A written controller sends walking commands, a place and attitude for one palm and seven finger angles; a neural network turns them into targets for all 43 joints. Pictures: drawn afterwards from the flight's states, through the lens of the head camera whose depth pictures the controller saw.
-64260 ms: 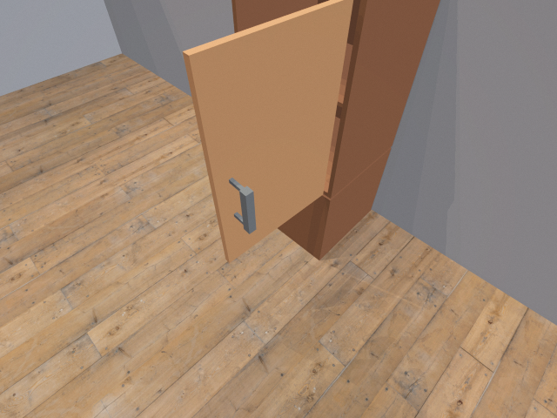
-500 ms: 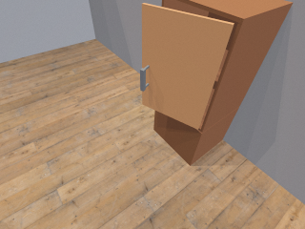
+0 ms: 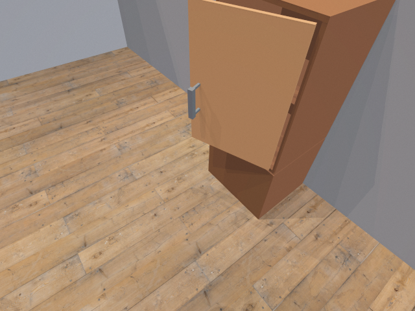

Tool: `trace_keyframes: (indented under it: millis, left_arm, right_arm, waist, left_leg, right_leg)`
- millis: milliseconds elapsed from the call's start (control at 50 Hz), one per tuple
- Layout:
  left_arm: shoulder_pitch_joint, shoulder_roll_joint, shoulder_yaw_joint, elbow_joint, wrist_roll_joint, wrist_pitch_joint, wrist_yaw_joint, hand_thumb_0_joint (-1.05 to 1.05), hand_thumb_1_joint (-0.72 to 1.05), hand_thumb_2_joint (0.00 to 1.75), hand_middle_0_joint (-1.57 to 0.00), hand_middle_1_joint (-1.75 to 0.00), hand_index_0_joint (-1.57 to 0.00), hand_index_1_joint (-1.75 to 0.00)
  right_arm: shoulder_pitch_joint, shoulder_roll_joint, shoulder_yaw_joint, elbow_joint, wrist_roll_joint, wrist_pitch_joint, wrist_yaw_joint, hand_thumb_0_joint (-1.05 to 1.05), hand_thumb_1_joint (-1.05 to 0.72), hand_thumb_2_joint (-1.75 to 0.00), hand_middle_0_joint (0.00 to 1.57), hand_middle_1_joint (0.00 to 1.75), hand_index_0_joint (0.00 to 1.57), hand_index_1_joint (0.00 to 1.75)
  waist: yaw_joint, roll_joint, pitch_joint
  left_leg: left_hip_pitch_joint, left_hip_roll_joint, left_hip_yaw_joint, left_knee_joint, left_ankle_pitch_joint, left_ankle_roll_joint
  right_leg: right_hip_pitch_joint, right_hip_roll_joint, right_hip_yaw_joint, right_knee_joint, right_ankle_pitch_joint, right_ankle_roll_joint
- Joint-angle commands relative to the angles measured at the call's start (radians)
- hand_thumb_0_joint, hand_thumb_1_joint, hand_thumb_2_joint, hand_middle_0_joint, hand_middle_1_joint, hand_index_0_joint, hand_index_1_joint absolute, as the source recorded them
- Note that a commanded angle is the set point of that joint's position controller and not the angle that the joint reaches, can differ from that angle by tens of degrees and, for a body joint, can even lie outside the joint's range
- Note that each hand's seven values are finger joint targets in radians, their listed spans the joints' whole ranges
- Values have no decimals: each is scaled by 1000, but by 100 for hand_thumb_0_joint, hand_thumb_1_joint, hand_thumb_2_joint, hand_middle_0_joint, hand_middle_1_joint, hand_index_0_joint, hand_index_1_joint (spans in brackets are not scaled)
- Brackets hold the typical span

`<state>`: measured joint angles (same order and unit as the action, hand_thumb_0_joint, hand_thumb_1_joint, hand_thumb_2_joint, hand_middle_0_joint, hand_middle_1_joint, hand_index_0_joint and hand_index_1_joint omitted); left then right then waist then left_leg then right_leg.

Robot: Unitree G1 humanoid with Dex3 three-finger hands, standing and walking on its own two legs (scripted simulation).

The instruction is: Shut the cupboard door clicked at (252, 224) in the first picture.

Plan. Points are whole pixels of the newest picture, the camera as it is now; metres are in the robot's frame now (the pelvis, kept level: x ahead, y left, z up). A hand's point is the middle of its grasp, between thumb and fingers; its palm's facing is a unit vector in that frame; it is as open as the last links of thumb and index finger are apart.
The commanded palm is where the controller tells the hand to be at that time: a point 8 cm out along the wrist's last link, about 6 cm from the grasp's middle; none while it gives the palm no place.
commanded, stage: look to check the result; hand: left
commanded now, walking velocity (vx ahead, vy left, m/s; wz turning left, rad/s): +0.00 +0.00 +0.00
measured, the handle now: (194, 101) +0.88 +0.09 -0.11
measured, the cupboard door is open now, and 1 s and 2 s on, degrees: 20 20 20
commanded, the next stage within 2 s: walk to a spot facing it in 0.36 s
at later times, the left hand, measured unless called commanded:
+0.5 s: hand out of the picture +0.03 +0.19 -0.17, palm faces +0.00 -0.97 -0.23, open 7.4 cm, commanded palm none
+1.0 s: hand out of the picture +0.03 +0.23 -0.19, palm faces +0.24 -0.94 -0.22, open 7.4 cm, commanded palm none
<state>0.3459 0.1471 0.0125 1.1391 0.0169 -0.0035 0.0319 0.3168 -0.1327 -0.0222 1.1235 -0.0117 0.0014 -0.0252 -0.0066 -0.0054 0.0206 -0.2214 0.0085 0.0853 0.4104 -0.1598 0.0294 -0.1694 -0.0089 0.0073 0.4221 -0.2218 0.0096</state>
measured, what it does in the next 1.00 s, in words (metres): lifts its right foot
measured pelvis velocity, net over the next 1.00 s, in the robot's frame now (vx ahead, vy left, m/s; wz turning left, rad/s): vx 0.02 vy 0.01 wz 0.23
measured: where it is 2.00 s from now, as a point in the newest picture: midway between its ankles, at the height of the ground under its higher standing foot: outside the picture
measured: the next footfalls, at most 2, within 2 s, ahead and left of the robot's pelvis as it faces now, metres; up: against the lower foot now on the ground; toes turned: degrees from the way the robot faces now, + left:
right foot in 1.34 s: +0.10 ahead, -0.15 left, +0.00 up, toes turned +27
left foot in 1.74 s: -0.04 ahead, +0.07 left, +0.00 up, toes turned +46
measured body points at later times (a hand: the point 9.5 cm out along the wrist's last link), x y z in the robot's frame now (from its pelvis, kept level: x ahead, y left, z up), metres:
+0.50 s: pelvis +0.02 -0.01 +0.00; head +0.02 -0.01 +0.45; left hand +0.03 +0.24 -0.15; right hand +0.03 -0.26 -0.15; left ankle +0.04 +0.10 -0.74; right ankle +0.01 -0.13 -0.74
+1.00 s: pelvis +0.02 +0.01 -0.01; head +0.06 +0.05 +0.44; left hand +0.02 +0.27 -0.17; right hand +0.11 -0.22 -0.15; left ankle +0.03 +0.10 -0.74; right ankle +0.00 -0.14 -0.67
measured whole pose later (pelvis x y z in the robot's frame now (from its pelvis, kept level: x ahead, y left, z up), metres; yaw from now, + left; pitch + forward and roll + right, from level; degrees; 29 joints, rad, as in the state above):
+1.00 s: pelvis +0.02 +0.01 -0.01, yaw +13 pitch +1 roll -1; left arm 0.17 0.23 0.08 0.97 0.02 0.06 0.02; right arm 0.22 -0.18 -0.05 0.99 -0.03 0.02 -0.01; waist -0.02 -0.04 0.10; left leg -0.33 -0.04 0.02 0.54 -0.23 0.06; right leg -0.43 -0.04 -0.02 1.07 -0.43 0.04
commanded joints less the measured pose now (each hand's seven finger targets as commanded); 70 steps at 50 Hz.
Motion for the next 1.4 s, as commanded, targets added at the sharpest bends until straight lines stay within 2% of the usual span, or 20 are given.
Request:
trace_keyframes:
  millis: [0,440,560,620,680,720,760,800,820,840,860,900,980,1180,1260,1280,1300,1320,1340,1380]
  left_arm:
    - [56,104,20,-25,5,-8,7,0,90,90,-20,-30,-20,-30]
    - [-66,211,30,-44,2,-20,-2,0,90,90,-20,-30,-20,-30]
    - [-48,181,36,-59,-1,5,6,0,90,90,-20,-30,-20,-30]
    - [-53,214,57,-94,2,10,7,0,90,90,-20,-30,-20,-30]
    - [-63,241,79,-132,4,15,8,0,90,90,-20,-30,-20,-30]
    - [-76,246,86,-158,10,14,11,0,90,90,-20,-30,-20,-30]
    - [-112,250,94,-186,18,15,15,0,90,90,-20,-30,-20,-30]
    - [-147,246,98,-208,15,17,12,0,90,90,-20,-30,-20,-30]
    - [-134,217,95,-222,9,23,9,0,90,90,-20,-30,-20,-30]
    - [-135,157,82,-249,-3,29,7,0,90,90,-20,-30,-20,-30]
    - [-163,172,79,-257,6,42,14,0,90,90,-20,-30,-20,-30]
    - [-171,182,91,-251,10,47,6,0,90,90,-20,-30,-20,-30]
    - [-153,173,89,-251,9,30,-7,0,90,90,-20,-30,-20,-30]
    - [-192,175,80,-309,3,36,-6,0,90,90,-20,-30,-20,-30]
    - [-53,197,88,-283,-4,28,0,0,90,90,-20,-30,-20,-30]
    - [-18,243,99,-279,5,21,4,0,90,90,-20,-30,-20,-30]
    - [-32,336,117,-297,22,14,11,0,90,90,-20,-30,-20,-30]
    - [-114,347,108,-320,16,17,14,0,90,90,-20,-30,-20,-30]
    - [-192,303,92,-341,13,16,13,0,90,90,-20,-30,-20,-30]
    - [-238,235,81,-347,9,2,11,0,90,90,-20,-30,-20,-30]
  right_arm:
    - [46,-123,-18,-33,-3,-9,-11,0,-90,-90,20,30,20,30]
    - [-67,-221,-23,-41,-3,-20,-5,0,-90,-90,20,30,20,30]
    - [-55,-161,-10,-55,-5,5,3,0,-90,-90,20,30,20,30]
    - [-73,-183,-24,-90,-3,15,7,0,-90,-90,20,30,20,30]
    - [-80,-164,-36,-118,-4,25,13,0,-90,-90,20,30,20,30]
    - [-100,-161,-45,-147,-7,33,17,0,-90,-90,20,30,20,30]
    - [-103,-153,-51,-163,-5,39,23,0,-90,-90,20,30,20,30]
    - [-50,-156,-53,-159,-3,33,31,0,-90,-90,20,30,20,30]
    - [5,-203,-58,-154,-8,21,33,0,-90,-90,20,30,20,30]
    - [62,-279,-76,-150,-21,15,21,0,-90,-90,20,30,20,30]
    - [90,-292,-80,-125,-23,24,11,0,-90,-90,20,30,20,30]
    - [4,-258,-72,-167,-20,22,2,0,-90,-90,20,30,20,30]
    - [-37,-247,-67,-193,-17,7,-7,0,-90,-90,20,30,20,30]
    - [-65,-285,-91,-226,-22,30,8,0,-90,-90,20,30,20,30]
    - [-142,-278,-103,-267,-13,42,14,0,-90,-90,20,30,20,30]
    - [-143,-239,-103,-273,-5,45,20,0,-90,-90,20,30,20,30]
    - [-118,-174,-99,-287,2,43,22,0,-90,-90,20,30,20,30]
    - [-127,-224,-108,-292,-12,42,25,0,-90,-90,20,30,20,30]
    - [-104,-217,-106,-285,-20,49,36,0,-90,-90,20,30,20,30]
    - [-95,-200,-101,-257,-20,59,44,0,-90,-90,20,30,20,30]
  waist:
    - [-2,17,95]
    - [-1,12,32]
    - [6,8,43]
    - [12,-17,29]
    - [15,-98,1]
    - [18,-167,10]
    - [7,-173,39]
    - [-27,-103,21]
    - [-45,107,-7]
    - [-60,365,-8]
    - [-70,275,-40]
    - [-33,201,-8]
    - [-10,80,-69]
    - [-27,189,-68]
    - [37,173,-98]
    - [53,51,-97]
    - [53,-242,-74]
    - [31,-231,-24]
    - [-14,-129,19]
    - [-45,-180,49]
  left_leg:
    - [14,95,-135,-127,-153,6]
    - [89,109,-118,-107,10,-2]
    - [13,91,-127,-30,84,-12]
    - [-38,73,-132,44,102,-13]
    - [-95,25,-86,201,54,-31]
    - [-150,11,-61,354,-186,-46]
    - [-164,40,-70,375,-313,-50]
    - [-55,55,-77,184,-130,-48]
    - [46,139,-245,34,194,-2]
    - [121,335,-569,-77,534,106]
    - [85,362,-568,-118,372,141]
    - [17,279,-513,-157,54,84]
    - [108,218,-418,-104,203,113]
    - [27,171,-510,-101,70,130]
    - [-156,81,-494,-28,-25,65]
    - [-283,4,-422,67,-167,8]
    - [-442,-126,-226,346,-344,-68]
    - [-401,-94,-188,611,-420,-71]
    - [-374,-57,-203,739,-367,-60]
    - [-384,-15,-167,836,-265,-75]
  right_leg:
    - [-108,-67,70,-106,-45,-46]
    - [-37,-87,89,-131,65,-55]
    - [-25,-117,42,-48,98,-39]
    - [-18,-152,39,-16,111,-60]
    - [4,-252,78,-30,139,-122]
    - [9,-324,98,-41,251,-182]
    - [-17,-368,71,-23,307,-200]
    - [-55,-317,-26,116,302,-127]
    - [-162,-208,-117,307,133,-40]
    - [-341,-46,-148,541,-367,41]
    - [-324,-47,-14,668,-404,16]
    - [-362,-72,28,717,-256,13]
    - [-393,-64,32,697,-138,46]
    - [-267,-8,11,411,-206,51]
    - [46,28,-17,56,-70,32]
    - [159,-69,63,-90,-101,1]
    - [187,-358,404,-227,-259,-104]
    - [-3,-489,454,-242,-194,-180]
    - [-102,-443,336,-226,-183,-192]
    - [-93,-324,203,-150,35,-159]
